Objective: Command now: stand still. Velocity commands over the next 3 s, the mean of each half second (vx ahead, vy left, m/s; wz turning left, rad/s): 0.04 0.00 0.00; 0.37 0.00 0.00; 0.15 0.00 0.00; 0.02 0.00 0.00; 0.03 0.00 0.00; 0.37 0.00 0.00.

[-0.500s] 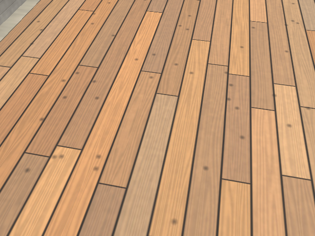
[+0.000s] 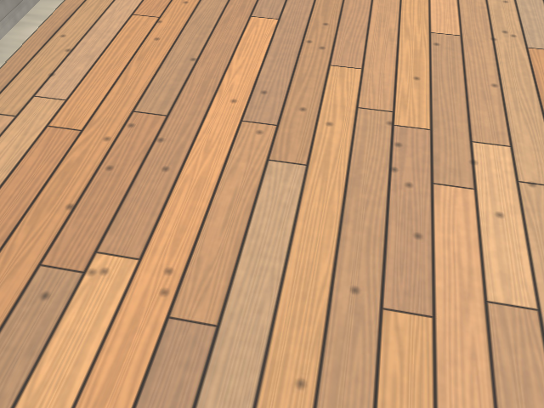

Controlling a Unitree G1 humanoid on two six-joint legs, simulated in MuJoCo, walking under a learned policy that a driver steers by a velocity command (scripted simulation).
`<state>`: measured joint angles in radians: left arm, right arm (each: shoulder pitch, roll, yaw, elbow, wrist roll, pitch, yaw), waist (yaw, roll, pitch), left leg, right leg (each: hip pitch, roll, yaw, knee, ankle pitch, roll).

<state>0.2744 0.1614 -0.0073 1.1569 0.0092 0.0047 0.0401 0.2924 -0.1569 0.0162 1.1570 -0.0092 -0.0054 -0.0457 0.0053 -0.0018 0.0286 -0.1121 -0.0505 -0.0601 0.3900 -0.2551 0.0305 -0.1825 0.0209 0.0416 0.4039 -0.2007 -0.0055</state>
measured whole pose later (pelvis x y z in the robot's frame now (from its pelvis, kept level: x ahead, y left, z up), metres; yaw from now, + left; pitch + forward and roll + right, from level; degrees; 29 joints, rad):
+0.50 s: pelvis +0.02 +0.00 -0.01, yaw +0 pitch -1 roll +0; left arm 0.33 0.15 0.01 1.15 0.02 0.01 0.03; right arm 0.36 -0.15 -0.01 1.14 -0.01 0.00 -0.04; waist 0.00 0.00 0.00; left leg -0.12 -0.05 -0.06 0.46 -0.35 0.05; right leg -0.22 0.03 0.04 0.55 -0.39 -0.05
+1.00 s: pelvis +0.21 -0.04 -0.01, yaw +0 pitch +1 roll +1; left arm 0.54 0.12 0.00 1.13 0.02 -0.10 0.02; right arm 0.04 -0.19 -0.03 0.94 -0.02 -0.04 0.02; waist 0.05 0.02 0.05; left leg -0.61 0.01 0.11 0.71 -0.12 0.07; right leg 0.14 0.06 -0.03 0.19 -0.35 -0.08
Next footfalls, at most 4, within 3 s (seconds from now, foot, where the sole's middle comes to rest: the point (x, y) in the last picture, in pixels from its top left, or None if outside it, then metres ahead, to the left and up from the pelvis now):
1.08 left None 0.43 0.02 -0.78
1.50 right None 0.42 -0.17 -0.78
2.76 right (368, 405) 0.53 -0.20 -0.78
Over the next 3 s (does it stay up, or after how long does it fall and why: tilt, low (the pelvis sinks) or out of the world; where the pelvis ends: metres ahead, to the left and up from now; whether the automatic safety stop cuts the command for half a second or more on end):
stays up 0.57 -0.13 0.00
